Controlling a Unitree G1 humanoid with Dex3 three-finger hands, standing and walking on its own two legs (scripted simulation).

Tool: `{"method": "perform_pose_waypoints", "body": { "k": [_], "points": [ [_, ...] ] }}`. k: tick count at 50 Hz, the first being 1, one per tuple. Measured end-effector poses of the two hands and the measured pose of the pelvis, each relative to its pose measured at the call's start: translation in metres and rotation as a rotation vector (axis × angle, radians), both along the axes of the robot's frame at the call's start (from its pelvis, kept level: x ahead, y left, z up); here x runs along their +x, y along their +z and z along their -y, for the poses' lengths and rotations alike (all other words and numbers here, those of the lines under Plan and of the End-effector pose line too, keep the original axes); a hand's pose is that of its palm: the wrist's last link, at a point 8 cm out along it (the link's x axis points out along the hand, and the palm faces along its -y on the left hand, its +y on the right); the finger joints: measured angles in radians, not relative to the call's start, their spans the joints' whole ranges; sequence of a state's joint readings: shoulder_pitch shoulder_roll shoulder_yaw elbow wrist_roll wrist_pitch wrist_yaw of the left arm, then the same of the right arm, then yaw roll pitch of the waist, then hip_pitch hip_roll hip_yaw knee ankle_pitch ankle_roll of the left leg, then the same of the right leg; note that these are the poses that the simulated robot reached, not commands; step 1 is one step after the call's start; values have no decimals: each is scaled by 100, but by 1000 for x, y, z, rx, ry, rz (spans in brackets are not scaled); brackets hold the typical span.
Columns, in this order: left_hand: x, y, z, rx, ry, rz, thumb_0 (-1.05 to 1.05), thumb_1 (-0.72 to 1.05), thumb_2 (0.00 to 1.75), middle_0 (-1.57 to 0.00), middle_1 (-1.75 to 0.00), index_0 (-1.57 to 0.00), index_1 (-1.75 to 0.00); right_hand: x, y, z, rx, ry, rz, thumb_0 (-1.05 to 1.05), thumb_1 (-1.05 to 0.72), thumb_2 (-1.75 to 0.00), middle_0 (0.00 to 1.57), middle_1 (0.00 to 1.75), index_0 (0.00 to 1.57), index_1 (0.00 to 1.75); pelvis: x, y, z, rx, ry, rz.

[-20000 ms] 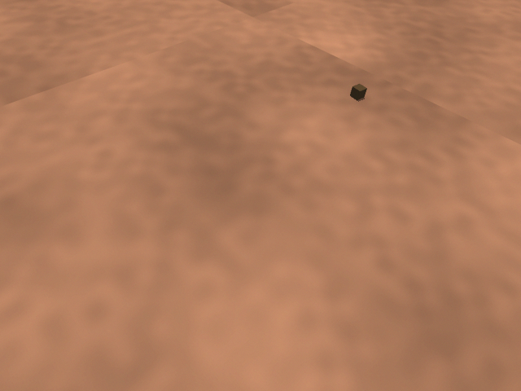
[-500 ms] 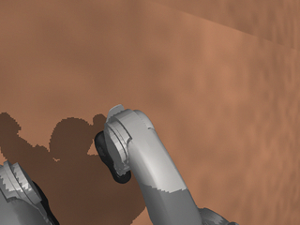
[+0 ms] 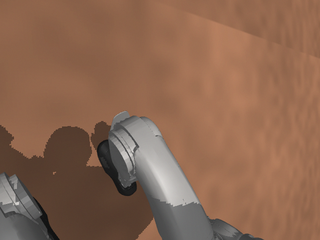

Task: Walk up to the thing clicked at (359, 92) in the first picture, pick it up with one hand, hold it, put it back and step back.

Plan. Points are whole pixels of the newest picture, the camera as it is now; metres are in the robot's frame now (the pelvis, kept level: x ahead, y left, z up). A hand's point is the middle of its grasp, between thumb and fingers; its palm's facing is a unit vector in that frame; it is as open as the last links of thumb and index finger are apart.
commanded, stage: rest palm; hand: left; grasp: from above
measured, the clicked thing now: out of the picture +0.47 +0.35 -0.30
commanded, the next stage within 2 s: close in 0.40 s
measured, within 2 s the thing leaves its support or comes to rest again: neither
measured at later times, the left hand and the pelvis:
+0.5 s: hand out of the picture +0.45 +0.34 -0.27, palm faces -0.02 -0.45 -0.89, open 13.8 cm; pelvis +0.00 +0.00 +0.00, yaw +0 degrees
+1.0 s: hand out of the picture +0.46 +0.34 -0.27, palm faces -0.02 -0.45 -0.89, open 13.2 cm; pelvis +0.00 +0.00 +0.01, yaw +0 degrees
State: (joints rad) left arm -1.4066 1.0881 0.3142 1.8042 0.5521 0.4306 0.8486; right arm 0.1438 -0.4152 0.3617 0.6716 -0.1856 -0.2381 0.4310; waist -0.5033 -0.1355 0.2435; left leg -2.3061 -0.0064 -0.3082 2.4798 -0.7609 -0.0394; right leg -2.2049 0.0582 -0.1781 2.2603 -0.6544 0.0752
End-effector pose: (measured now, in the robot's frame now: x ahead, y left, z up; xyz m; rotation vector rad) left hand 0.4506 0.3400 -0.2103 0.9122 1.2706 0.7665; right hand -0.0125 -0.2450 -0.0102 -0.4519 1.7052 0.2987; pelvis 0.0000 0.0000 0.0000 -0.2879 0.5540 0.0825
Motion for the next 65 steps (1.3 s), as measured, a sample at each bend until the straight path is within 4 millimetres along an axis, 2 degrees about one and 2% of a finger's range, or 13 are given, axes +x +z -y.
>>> {"method": "perform_pose_waypoints", "body": {
  "k": [38,65],
  "points": [
    [4,-7,-3,-6,-16,8,0,-49,113,-13,-102,-9,-107,8,6,-1,-7,35,1,0,-91,-90,20,30,19,30,1,5,0,-6,-4,-8],
    [5,2,-3,2,-50,0,0,-39,111,-21,-97,-16,-102,-3,8,-5,-15,11,6,0,-90,-90,20,30,19,30,-1,7,-2,-9,-2,-4]
  ]
}}
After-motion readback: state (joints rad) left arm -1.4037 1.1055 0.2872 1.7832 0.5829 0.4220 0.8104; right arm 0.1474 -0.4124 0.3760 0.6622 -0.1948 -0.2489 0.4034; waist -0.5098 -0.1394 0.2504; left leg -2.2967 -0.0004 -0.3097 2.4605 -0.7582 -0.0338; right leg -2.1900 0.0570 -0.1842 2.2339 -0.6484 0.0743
